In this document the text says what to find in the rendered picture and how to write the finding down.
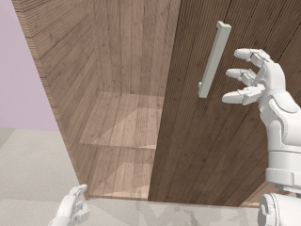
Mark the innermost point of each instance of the robot right forearm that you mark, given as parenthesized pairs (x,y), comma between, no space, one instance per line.
(282,118)

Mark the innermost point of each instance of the handle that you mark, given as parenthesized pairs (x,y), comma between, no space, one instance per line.
(220,41)

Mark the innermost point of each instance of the robot left forearm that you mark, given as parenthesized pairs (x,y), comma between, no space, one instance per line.
(60,221)

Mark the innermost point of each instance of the robot right upper arm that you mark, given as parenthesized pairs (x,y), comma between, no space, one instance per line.
(279,210)

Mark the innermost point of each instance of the right robot hand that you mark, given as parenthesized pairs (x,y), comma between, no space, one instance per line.
(270,77)

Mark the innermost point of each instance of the left robot hand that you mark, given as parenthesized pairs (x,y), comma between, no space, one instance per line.
(76,211)

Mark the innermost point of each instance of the wardrobe door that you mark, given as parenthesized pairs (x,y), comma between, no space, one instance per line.
(209,152)
(263,189)

